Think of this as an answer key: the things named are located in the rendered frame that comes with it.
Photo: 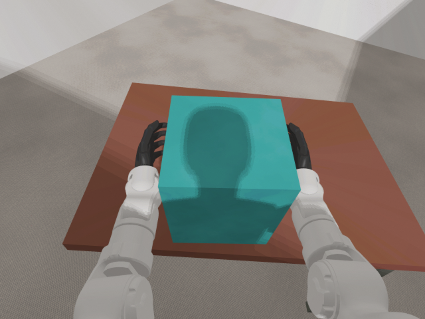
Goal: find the carton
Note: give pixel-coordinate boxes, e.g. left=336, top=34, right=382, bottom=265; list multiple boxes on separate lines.
left=158, top=95, right=301, bottom=244

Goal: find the table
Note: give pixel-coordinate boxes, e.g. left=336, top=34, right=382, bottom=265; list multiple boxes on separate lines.
left=62, top=82, right=425, bottom=312

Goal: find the right robot forearm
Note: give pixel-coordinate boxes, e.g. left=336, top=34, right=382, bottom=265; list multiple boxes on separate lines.
left=290, top=168, right=388, bottom=301

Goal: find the robot left upper arm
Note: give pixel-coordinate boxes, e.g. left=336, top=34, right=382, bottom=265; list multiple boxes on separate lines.
left=74, top=274, right=154, bottom=319

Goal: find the left robot forearm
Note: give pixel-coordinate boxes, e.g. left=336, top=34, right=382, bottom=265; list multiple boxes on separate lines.
left=73, top=165, right=162, bottom=319

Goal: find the right robot hand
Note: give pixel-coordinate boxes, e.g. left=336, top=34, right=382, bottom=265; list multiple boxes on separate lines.
left=286, top=123, right=312, bottom=170

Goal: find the left robot hand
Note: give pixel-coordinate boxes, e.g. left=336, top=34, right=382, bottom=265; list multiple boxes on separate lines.
left=135, top=120, right=167, bottom=167

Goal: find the robot right upper arm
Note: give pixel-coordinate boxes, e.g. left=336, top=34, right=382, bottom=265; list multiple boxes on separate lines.
left=307, top=259, right=419, bottom=319

